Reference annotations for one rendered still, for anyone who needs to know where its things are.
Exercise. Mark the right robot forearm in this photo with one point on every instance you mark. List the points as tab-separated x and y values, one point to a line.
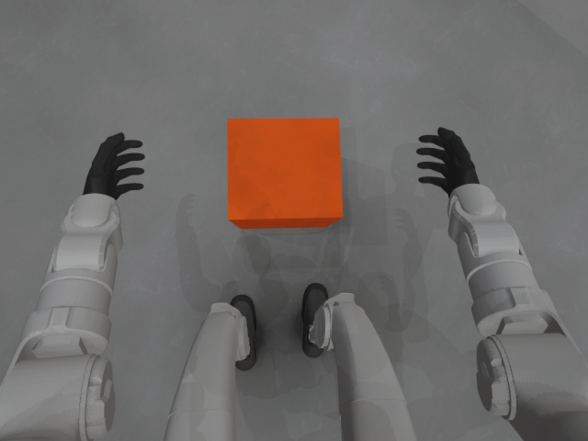
506	296

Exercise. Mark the robot left upper arm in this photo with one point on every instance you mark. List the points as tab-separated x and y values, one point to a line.
62	398

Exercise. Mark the robot right upper arm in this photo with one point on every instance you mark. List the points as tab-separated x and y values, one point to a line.
537	382

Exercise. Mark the right robot hand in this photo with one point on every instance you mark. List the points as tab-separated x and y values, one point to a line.
457	169

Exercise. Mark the right robot foot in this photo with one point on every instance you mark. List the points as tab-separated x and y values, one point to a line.
314	296

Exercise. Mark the left robot hand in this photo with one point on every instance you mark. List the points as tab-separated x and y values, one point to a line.
103	175

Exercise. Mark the carton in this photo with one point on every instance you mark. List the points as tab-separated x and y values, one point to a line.
284	173

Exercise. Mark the left robot forearm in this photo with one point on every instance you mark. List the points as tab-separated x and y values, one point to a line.
71	317

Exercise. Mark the robot right shin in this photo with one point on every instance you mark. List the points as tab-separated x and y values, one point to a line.
314	328

